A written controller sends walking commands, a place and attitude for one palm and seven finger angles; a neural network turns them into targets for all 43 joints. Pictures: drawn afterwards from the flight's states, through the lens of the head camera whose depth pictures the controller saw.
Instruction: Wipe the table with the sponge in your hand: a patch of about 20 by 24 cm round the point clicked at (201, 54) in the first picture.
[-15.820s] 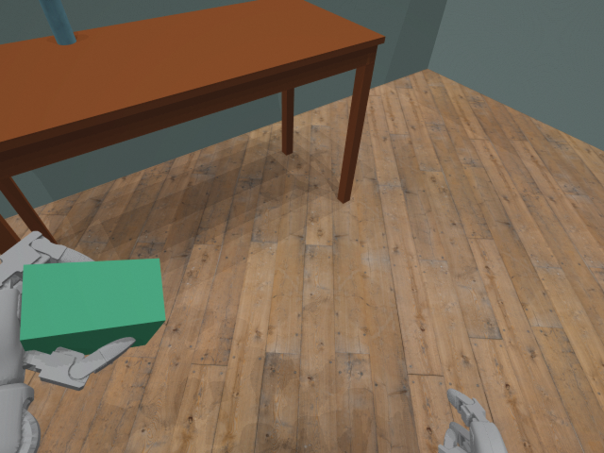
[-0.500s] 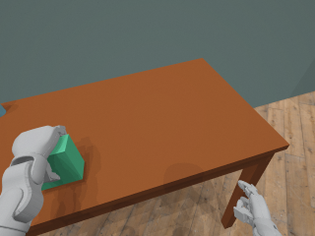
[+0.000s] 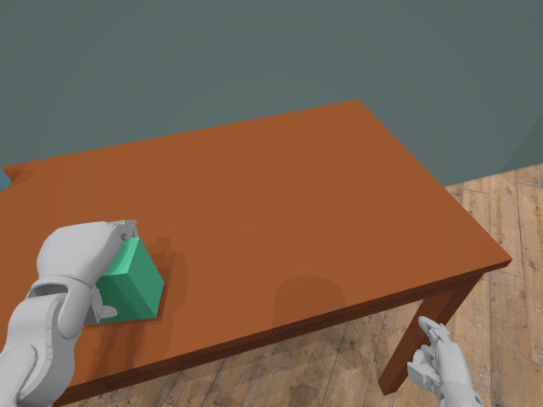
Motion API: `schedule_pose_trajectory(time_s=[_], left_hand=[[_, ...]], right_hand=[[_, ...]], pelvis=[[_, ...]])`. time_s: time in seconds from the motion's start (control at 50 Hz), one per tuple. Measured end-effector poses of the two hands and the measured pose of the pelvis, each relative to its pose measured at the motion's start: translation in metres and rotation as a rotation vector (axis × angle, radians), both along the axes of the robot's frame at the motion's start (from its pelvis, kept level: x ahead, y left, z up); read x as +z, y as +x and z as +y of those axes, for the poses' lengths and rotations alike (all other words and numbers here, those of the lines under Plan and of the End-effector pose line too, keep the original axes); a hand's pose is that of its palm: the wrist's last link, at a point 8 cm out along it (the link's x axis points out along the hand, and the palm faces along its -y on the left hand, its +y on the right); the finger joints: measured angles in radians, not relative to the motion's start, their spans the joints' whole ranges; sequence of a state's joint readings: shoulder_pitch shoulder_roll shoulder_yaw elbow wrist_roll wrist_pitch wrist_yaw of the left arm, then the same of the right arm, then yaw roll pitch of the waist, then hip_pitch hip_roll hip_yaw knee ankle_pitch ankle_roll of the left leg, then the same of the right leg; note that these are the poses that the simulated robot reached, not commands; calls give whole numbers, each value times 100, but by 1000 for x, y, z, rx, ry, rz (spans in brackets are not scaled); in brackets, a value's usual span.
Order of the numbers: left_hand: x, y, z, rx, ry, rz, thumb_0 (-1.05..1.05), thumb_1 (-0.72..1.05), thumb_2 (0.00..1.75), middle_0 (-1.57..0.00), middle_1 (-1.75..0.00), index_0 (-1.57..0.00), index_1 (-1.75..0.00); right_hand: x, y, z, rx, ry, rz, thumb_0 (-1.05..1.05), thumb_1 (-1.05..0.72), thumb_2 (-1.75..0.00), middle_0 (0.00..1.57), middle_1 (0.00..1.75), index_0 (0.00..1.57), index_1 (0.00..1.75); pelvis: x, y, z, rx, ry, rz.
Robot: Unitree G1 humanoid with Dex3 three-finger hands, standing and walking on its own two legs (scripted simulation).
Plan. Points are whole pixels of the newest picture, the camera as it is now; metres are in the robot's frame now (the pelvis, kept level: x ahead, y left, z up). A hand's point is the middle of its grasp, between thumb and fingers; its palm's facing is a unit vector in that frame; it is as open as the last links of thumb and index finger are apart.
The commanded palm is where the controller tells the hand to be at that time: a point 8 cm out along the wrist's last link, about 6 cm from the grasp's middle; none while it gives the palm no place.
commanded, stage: move the sponge above the wiping area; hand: left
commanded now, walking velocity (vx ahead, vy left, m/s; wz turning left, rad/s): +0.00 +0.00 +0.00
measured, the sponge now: (112, 289) +0.23 +0.28 +0.07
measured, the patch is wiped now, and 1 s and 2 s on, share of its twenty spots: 0.00 0.00 0.00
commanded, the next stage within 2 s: lower the sponge onto the table in 1.60 s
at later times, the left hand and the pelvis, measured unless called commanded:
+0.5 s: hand (90, 261) +0.23 +0.28 +0.14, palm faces +0.15 +0.00 -0.99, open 10.0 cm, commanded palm +0.20 +0.30 +0.21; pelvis -0.01 +0.00 +0.00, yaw +0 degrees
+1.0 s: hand (61, 235) +0.24 +0.31 +0.17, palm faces +0.25 +0.02 -0.97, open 10.0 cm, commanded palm +0.20 +0.30 +0.21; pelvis +0.00 -0.01 +0.00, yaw -1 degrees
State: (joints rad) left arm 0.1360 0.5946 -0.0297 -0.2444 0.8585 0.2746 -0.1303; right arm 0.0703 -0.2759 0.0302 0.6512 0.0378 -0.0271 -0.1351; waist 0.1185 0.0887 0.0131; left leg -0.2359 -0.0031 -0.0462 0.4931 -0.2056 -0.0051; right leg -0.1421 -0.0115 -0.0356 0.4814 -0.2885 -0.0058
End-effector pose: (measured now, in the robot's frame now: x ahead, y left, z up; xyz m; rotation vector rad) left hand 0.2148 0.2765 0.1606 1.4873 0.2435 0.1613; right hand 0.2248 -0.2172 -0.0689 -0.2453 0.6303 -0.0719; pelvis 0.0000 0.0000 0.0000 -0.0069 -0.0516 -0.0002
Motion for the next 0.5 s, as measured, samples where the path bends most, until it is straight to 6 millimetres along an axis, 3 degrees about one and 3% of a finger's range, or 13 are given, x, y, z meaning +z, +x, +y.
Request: schedule_pose_trajectory(time_s=[0.08,0.18,0.26,0.38,0.42,0.5], left_hand=[[38,-1,1,-33,69,-214,0,-49,103,-75,-129,-76,-130],[73,4,41,187,44,-349,0,-49,103,-75,-129,-76,-130],[57,1,53,292,-21,-253,0,-49,103,-75,-129,-76,-130],[-3,-9,10,147,-79,-18,0,-49,103,-75,-129,-76,-130],[-2,-12,-4,64,-33,-25,0,-49,103,-75,-129,-76,-130],[31,-15,-5,20,78,-189,0,-49,103,-75,-129,-77,-130]], right_hand=[[0,-2,6,-11,14,3,2,-91,-90,20,30,16,29],[1,-2,8,-25,58,13,2,-91,-90,20,30,14,28],[2,-2,7,-26,78,13,2,-91,-90,20,30,14,28],[0,-3,6,-6,46,0,2,-91,-90,20,30,14,28],[1,-3,6,7,23,0,2,-91,-90,20,30,14,28],[1,-3,6,14,21,-1,2,-91,-90,20,30,14,28]], pelvis=[[1,2,2,-9,-5,-14],[3,-2,3,-19,-1,-12],[3,-5,4,-12,2,2],[1,-7,5,-3,5,5],[1,-6,3,-4,4,-3],[1,-5,-2,-7,0,-23]])
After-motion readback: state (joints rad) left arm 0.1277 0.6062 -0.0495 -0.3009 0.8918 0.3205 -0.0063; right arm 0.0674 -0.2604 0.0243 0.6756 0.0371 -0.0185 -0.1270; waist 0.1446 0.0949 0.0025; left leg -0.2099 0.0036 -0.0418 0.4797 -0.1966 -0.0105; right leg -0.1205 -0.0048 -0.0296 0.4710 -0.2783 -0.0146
